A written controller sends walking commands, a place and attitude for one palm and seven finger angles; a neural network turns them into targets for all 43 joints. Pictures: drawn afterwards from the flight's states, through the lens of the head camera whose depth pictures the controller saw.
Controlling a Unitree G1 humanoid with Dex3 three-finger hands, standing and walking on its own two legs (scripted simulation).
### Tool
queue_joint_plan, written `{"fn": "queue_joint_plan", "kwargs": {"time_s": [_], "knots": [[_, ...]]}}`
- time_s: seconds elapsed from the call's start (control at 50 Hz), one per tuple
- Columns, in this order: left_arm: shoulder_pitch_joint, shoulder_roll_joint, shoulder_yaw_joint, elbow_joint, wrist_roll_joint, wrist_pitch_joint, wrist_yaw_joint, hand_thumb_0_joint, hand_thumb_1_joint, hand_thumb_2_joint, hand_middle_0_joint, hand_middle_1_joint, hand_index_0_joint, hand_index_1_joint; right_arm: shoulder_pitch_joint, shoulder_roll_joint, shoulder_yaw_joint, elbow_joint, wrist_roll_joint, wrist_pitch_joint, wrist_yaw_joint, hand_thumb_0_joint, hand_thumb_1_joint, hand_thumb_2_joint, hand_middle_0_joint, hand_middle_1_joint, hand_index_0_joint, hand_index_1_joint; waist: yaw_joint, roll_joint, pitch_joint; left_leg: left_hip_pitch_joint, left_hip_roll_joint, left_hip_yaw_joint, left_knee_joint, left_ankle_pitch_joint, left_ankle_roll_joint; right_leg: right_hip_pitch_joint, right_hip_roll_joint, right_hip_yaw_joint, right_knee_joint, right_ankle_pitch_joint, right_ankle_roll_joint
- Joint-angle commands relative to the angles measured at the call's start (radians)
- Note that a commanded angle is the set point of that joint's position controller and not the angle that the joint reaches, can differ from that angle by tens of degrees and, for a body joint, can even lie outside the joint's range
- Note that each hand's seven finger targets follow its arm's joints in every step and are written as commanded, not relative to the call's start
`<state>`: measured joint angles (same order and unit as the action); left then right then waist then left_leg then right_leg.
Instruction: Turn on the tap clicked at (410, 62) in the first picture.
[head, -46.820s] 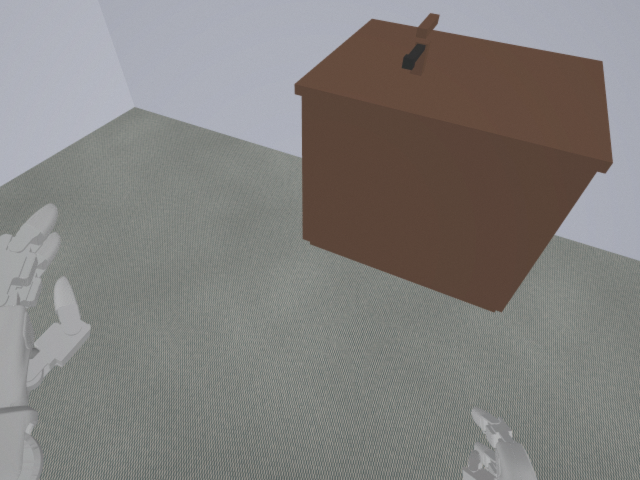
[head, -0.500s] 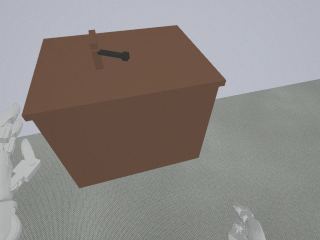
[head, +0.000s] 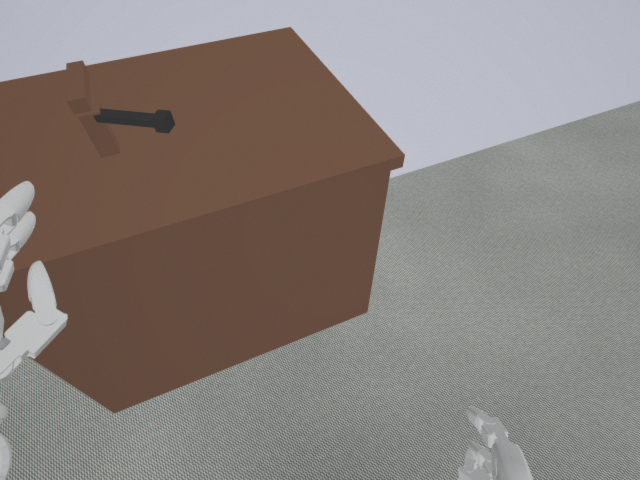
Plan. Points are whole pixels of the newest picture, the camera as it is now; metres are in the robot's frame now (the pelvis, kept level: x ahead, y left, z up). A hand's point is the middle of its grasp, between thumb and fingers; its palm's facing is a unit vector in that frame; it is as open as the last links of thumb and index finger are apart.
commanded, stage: take the last steps up to it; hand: left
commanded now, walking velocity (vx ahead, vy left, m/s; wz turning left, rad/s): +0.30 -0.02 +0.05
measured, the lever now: (163, 121) +0.66 +0.30 +0.08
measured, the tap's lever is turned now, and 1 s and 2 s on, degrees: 57 57 57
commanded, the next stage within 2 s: come to a stop and stand still in 0.46 s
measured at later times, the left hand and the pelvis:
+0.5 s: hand (138, 212) +0.34 +0.20 +0.18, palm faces +0.43 -0.80 -0.41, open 7.4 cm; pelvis +0.14 -0.04 +0.01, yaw +3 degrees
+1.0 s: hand (169, 165) +0.42 +0.19 +0.18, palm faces +0.40 -0.76 -0.51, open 7.4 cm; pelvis +0.21 -0.06 +0.02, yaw +2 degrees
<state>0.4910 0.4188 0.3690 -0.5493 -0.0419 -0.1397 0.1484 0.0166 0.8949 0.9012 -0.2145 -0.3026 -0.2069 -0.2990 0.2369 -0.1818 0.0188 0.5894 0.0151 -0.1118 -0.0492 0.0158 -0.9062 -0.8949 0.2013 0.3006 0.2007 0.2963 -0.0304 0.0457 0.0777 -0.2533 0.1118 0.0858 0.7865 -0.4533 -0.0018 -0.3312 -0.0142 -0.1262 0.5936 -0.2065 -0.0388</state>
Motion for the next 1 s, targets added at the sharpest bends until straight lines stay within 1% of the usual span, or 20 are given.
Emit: {"fn": "queue_joint_plan", "kwargs": {"time_s": [0.0, 0.06, 0.14, 0.18, 0.2, 0.24, 0.32, 0.34, 0.36, 0.4, 0.48, 0.54, 0.56, 0.6, 0.66, 0.7, 0.74, 0.78, 0.92, 0.98], "knots": [[-0.015, 0.156, 0.17, -0.173, -0.017, -0.053, 0.025, 0.0, 0.9, 0.9, -0.2, -0.3, -0.2, -0.3, -0.101, -0.119, -0.07, -0.126, 0.008, -0.034, -0.002, 0.0, -0.9, -0.9, 0.2, 0.3, 0.2, 0.3, 0.033, -0.176, -0.144, -0.406, -0.005, -0.09, 0.344, -0.125, 0.003, 0.316, -0.361, 0.558, -0.31, -0.079, -0.215], [-0.076, 0.138, 0.15, -0.247, -0.012, -0.068, 0.034, 0.0, 0.9, 0.9, -0.2, -0.3, -0.2, -0.3, -0.142, -0.106, -0.063, -0.114, 0.001, -0.02, -0.014, 0.0, -0.9, -0.9, 0.2, 0.3, 0.2, 0.3, 0.018, -0.161, -0.181, -0.221, 0.021, -0.046, 0.075, -0.022, 0.003, 0.237, -0.305, 0.314, -0.244, 0.125, -0.167], [-0.095, 0.111, 0.103, -0.229, -0.02, -0.069, 0.04, 0.0, 0.9, 0.9, -0.2, -0.3, -0.2, -0.3, -0.136, -0.124, -0.071, -0.119, -0.009, -0.022, -0.032, 0.0, -0.9, -0.9, 0.2, 0.3, 0.2, 0.3, 0.014, -0.037, -0.146, 0.106, -0.053, 0.037, -0.28, 0.171, 0.021, 0.066, -0.165, 0.137, -0.1, -0.124, -0.066], [-0.104, 0.097, 0.093, -0.243, -0.016, -0.072, 0.044, 0.0, 0.9, 0.9, -0.2, -0.3, -0.2, -0.3, -0.131, -0.157, -0.074, -0.139, -0.002, -0.022, -0.037, 0.0, -0.9, -0.9, 0.2, 0.3, 0.2, 0.3, 0.014, 0.283, -0.141, 0.256, 0.227, -0.442, -0.496, 0.13, 0.167, -0.194, 0.012, 0.031, 0.264, -0.364, 0.034], [-0.126, 0.106, 0.095, -0.179, -0.011, -0.072, 0.04, 0.0, 0.9, 0.9, -0.2, -0.3, -0.2, -0.3, -0.138, -0.149, -0.073, -0.137, 0.007, -0.029, -0.031, 0.0, -0.9, -0.9, 0.2, 0.3, 0.2, 0.3, 0.013, 0.232, -0.081, 0.128, 0.291, -0.567, -0.588, -0.009, 0.222, -0.21, 0.0, 0.111, 0.395, -0.389, 0.031], [-0.13, 0.131, 0.109, -0.159, 0.003, -0.057, 0.031, 0.0, 0.9, 0.9, -0.2, -0.3, -0.2, -0.3, -0.127, -0.119, -0.064, -0.12, 0.004, -0.042, -0.025, 0.0, -0.9, -0.9, 0.2, 0.3, 0.2, 0.3, 0.014, 0.184, -0.057, 0.133, 0.262, -0.477, -0.522, 0.12, 0.232, -0.233, -0.059, 0.147, 0.337, -0.332, 0.035], [-0.068, 0.102, 0.093, -0.198, 0.002, -0.042, 0.032, 0.0, 0.9, 0.9, -0.2, -0.3, -0.2, -0.3, -0.133, -0.132, -0.063, -0.142, 0.008, -0.053, -0.009, 0.0, -0.9, -0.9, 0.2, 0.3, 0.2, 0.3, 0.049, 0.136, -0.154, 0.035, 0.103, -0.115, -0.257, 0.343, 0.1, 0.146, 0.017, 0.022, -0.132, -0.119, 0.035], [-0.059, 0.118, 0.101, -0.184, 0.005, -0.042, 0.029, 0.0, 0.9, 0.9, -0.2, -0.3, -0.2, -0.3, -0.14, -0.122, -0.066, -0.146, 0.007, -0.05, -0.008, 0.0, -0.9, -0.9, 0.2, 0.3, 0.2, 0.3, 0.053, -0.06, -0.154, -0.126, 0.018, -0.011, -0.062, 0.23, 0.058, 0.267, -0.072, 0.189, -0.228, -0.025, -0.014], [-0.054, 0.133, 0.109, -0.164, -0.001, -0.036, 0.028, 0.0, 0.9, 0.9, -0.2, -0.3, -0.2, -0.3, -0.124, -0.095, -0.061, -0.149, 0.008, -0.045, -0.005, 0.0, -0.9, -0.9, 0.2, 0.3, 0.2, 0.3, 0.036, -0.322, -0.165, -0.306, -0.089, 0.057, 0.139, 0.048, 0.006, 0.368, -0.274, 0.486, -0.282, 0.107, -0.107], [-0.066, 0.127, 0.118, -0.17, -0.03, -0.04, 0.019, 0.0, 0.9, 0.9, -0.2, -0.3, -0.2, -0.3, -0.119, -0.108, -0.068, -0.129, 0.015, -0.048, 0.0, 0.0, -0.9, -0.9, 0.2, 0.3, 0.2, 0.3, 0.037, -0.218, -0.119, -0.397, -0.051, -0.065, 0.295, -0.077, -0.011, 0.358, -0.338, 0.522, -0.271, 0.352, -0.174], [-0.083, 0.136, 0.146, -0.189, -0.013, -0.078, 0.035, 0.0, 0.9, 0.9, -0.2, -0.3, -0.2, -0.3, -0.158, -0.079, -0.043, -0.126, -0.005, -0.025, -0.013, 0.0, -0.9, -0.9, 0.2, 0.3, 0.2, 0.3, 0.044, -0.137, -0.187, -0.248, -0.054, 0.031, -0.062, 0.041, -0.006, 0.421, -0.256, 0.274, -0.142, 0.687, -0.133], [-0.11, 0.104, 0.104, -0.168, -0.02, -0.069, 0.034, 0.0, 0.9, 0.9, -0.2, -0.3, -0.2, -0.3, -0.139, -0.096, -0.053, -0.13, -0.007, -0.017, -0.021, 0.0, -0.9, -0.9, 0.2, 0.3, 0.2, 0.3, 0.028, -0.12, -0.222, 0.065, -0.107, 0.085, -0.312, 0.332, 0.012, 0.291, -0.165, 0.158, -0.044, 0.513, -0.046], [-0.11, 0.09, 0.088, -0.155, -0.025, -0.062, 0.03, 0.0, 0.9, 0.9, -0.2, -0.3, -0.2, -0.3, -0.143, -0.118, -0.065, -0.136, 0.0, -0.015, -0.027, 0.0, -0.9, -0.9, 0.2, 0.3, 0.2, 0.3, 0.021, -0.04, -0.229, 0.213, -0.021, -0.027, -0.343, 0.514, 0.053, 0.163, -0.131, 0.121, 0.049, 0.417, 0.007], [-0.111, 0.089, 0.062, -0.159, -0.035, -0.056, 0.023, 0.0, 0.9, 0.9, -0.2, -0.3, -0.2, -0.3, -0.135, -0.142, -0.075, -0.148, 0.019, -0.011, -0.013, 0.0, -0.9, -0.9, 0.2, 0.3, 0.2, 0.3, 0.037, 0.12, -0.249, 0.344, 0.209, -0.315, -0.372, 0.842, 0.183, -0.068, -0.015, 0.117, 0.218, -0.292, 0.075], [-0.148, 0.16, 0.108, -0.222, 0.008, -0.042, 0.025, 0.0, 0.9, 0.9, -0.2, -0.3, -0.2, -0.3, -0.144, -0.108, -0.057, -0.139, -0.009, -0.04, -0.007, 0.0, -0.9, -0.9, 0.2, 0.3, 0.2, 0.3, 0.049, 0.181, -0.188, 0.284, 0.169, -0.231, -0.366, 1.026, 0.145, -0.015, -0.023, 0.124, 0.045, -0.247, 0.055], [-0.057, 0.147, 0.107, -0.233, 0.01, -0.036, 0.026, 0.0, 0.9, 0.9, -0.2, -0.3, -0.2, -0.3, -0.149, -0.122, -0.056, -0.153, -0.003, -0.047, -0.004, 0.0, -0.9, -0.9, 0.2, 0.3, 0.2, 0.3, 0.05, 0.118, -0.208, 0.202, 0.106, -0.116, -0.276, 0.928, 0.072, 0.135, -0.022, 0.125, -0.152, 0.038, 0.045], [0.018, 0.141, 0.123, -0.246, -0.015, -0.028, 0.021, 0.0, 0.9, 0.9, -0.2, -0.3, -0.2, -0.3, -0.159, -0.126, -0.064, -0.178, 0.006, -0.03, -0.001, 0.0, -0.9, -0.9, 0.2, 0.3, 0.2, 0.3, 0.039, -0.117, -0.22, 0.068, -0.018, -0.02, -0.137, 0.645, 0.001, 0.253, -0.108, 0.252, -0.195, 0.713, 0.044], [0.036, 0.166, 0.159, -0.232, -0.02, -0.043, 0.027, 0.0, 0.9, 0.9, -0.2, -0.3, -0.2, -0.3, -0.178, -0.117, -0.057, -0.185, 0.004, -0.017, -0.004, 0.0, -0.9, -0.9, 0.2, 0.3, 0.2, 0.3, 0.053, -0.173, -0.222, -0.162, -0.101, -0.013, -0.061, 0.12, -0.018, 0.416, -0.218, 0.315, -0.132, 1.142, 0.054], [-0.045, 0.127, 0.121, -0.092, -0.021, -0.04, 0.018, 0.0, 0.9, 0.9, -0.2, -0.3, -0.2, -0.3, -0.173, -0.131, -0.063, -0.172, -0.002, 0.025, -0.025, 0.0, -0.9, -0.9, 0.2, 0.3, 0.2, 0.3, 0.053, -0.187, -0.217, -0.113, -0.123, -0.021, -0.195, 0.218, -0.006, 0.44, -0.185, 0.231, -0.09, 1.084, 0.073], [-0.067, 0.125, 0.089, -0.136, -0.025, -0.033, 0.019, 0.0, 0.9, 0.9, -0.2, -0.3, -0.2, -0.3, -0.175, -0.153, -0.074, -0.172, 0.007, 0.035, -0.025, 0.0, -0.9, -0.9, 0.2, 0.3, 0.2, 0.3, 0.05, -0.12, -0.233, 0.052, -0.091, -0.025, -0.265, 0.524, 0.023, 0.334, -0.14, 0.207, -0.065, 0.959, 0.104]]}}
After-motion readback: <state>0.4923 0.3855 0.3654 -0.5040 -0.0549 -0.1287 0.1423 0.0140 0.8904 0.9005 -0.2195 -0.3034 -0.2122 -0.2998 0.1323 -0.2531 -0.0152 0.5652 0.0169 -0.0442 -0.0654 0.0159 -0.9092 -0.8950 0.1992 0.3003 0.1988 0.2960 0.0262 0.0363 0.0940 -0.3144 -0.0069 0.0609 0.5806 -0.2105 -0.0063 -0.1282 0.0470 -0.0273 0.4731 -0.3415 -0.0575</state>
